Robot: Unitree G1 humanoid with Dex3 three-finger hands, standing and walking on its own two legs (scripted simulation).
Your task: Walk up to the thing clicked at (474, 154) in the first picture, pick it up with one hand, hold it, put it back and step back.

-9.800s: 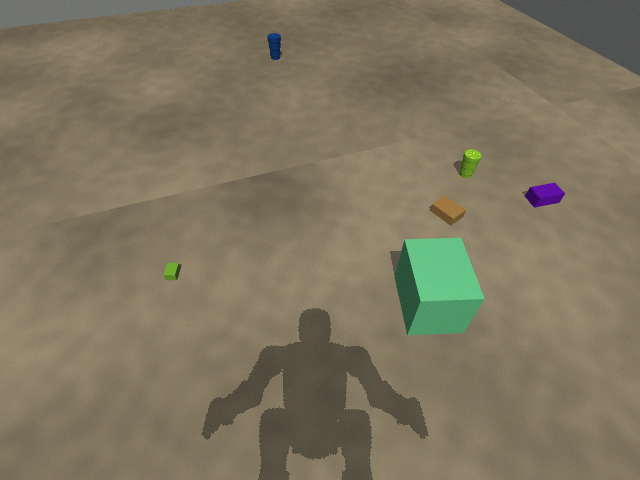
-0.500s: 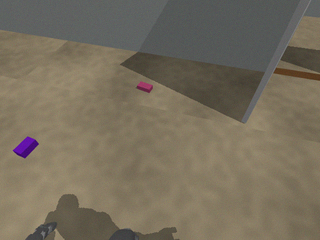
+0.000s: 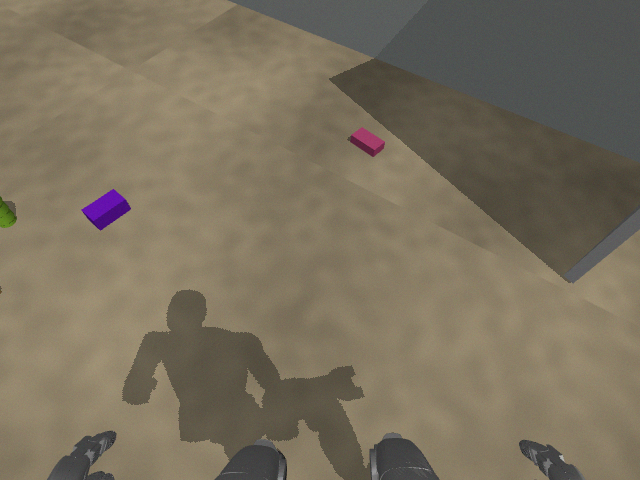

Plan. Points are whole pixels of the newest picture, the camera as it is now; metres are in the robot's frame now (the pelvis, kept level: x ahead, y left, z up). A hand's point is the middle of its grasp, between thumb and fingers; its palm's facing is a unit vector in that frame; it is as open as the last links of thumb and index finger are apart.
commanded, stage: walk up
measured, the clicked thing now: out of the picture +0.99 +1.11 -0.69
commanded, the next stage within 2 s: stand in 1.94 s
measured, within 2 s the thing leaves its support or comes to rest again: neither
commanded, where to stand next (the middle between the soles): +0.04 +0.05 m, yaw +37 degrees
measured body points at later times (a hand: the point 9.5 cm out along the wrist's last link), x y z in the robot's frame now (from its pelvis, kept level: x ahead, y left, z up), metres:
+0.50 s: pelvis -0.05 +0.02 -0.01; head -0.04 +0.04 +0.43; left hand -0.11 +0.40 -0.11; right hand +0.13 -0.27 -0.10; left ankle -0.09 +0.16 -0.72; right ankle +0.04 -0.15 -0.69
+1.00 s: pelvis -0.04 +0.02 +0.00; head +0.00 +0.04 +0.45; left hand -0.16 +0.31 -0.11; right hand +0.24 -0.18 -0.10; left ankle -0.08 +0.13 -0.69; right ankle +0.07 -0.06 -0.71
